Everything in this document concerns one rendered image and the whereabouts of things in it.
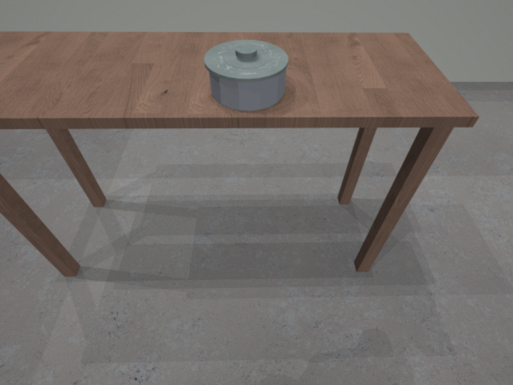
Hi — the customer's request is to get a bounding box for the lid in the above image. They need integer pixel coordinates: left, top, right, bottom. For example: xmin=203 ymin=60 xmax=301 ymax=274
xmin=204 ymin=40 xmax=289 ymax=83

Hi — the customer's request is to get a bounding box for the knob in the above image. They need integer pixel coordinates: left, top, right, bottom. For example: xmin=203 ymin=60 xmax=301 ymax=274
xmin=236 ymin=44 xmax=257 ymax=59

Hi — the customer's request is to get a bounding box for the pot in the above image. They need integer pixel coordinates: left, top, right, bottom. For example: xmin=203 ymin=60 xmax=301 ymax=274
xmin=209 ymin=69 xmax=286 ymax=111

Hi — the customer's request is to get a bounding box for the table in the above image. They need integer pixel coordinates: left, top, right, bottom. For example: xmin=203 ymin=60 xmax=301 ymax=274
xmin=0 ymin=31 xmax=479 ymax=277

